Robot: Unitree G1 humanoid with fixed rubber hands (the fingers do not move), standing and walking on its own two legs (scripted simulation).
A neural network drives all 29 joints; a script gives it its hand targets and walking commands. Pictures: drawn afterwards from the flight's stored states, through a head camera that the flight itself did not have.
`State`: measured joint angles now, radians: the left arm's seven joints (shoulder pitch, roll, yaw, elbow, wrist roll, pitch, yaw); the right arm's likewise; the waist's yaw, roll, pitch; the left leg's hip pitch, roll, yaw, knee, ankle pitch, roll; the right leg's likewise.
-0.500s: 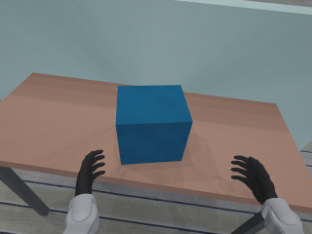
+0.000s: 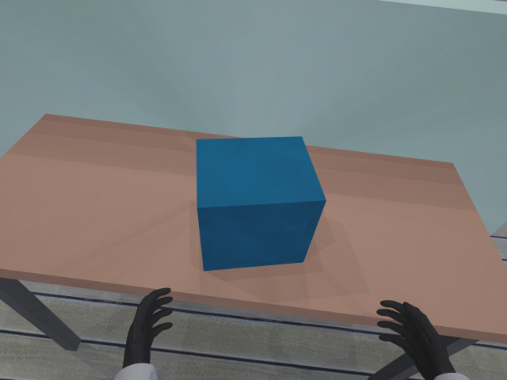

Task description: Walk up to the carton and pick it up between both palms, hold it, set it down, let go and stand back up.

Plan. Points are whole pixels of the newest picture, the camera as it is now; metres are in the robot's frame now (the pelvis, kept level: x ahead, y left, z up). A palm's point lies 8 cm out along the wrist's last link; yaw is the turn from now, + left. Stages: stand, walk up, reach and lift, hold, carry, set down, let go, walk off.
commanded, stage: set down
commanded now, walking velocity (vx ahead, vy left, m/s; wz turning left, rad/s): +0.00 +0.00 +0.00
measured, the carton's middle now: (252, 204) +0.43 +0.01 +0.01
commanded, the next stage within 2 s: let go in 1.06 s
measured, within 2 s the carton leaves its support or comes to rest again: neither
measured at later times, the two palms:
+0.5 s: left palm (114, 378) +0.15 +0.21 -0.06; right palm (416, 359) +0.18 -0.24 -0.02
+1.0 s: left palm (106, 378) +0.15 +0.23 -0.09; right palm (410, 362) +0.17 -0.23 -0.02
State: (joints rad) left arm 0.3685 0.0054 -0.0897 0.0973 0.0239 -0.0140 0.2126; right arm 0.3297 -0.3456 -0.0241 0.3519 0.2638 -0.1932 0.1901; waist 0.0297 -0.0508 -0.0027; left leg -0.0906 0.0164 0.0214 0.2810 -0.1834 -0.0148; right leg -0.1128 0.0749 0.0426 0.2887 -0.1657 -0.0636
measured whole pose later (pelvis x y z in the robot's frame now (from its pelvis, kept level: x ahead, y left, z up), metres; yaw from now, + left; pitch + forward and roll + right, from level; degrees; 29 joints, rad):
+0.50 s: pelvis +0.00 +0.01 +0.00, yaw +1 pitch -3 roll +0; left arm 0.32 0.12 -0.03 0.34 0.03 0.01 0.11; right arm 0.24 -0.27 -0.04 0.52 0.15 -0.21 0.11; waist 0.01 -0.05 0.00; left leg -0.05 0.01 0.00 0.31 -0.20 -0.01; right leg -0.05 0.07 0.02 0.28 -0.17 -0.05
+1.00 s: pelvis -0.01 +0.02 +0.00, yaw -1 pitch -6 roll -1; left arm 0.19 0.16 0.01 0.54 0.09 0.10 0.05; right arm 0.12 -0.23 -0.09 0.61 0.03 -0.18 0.08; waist -0.02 -0.05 0.06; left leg -0.02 0.00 0.04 0.35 -0.22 0.02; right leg -0.03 0.05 0.04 0.31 -0.17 -0.03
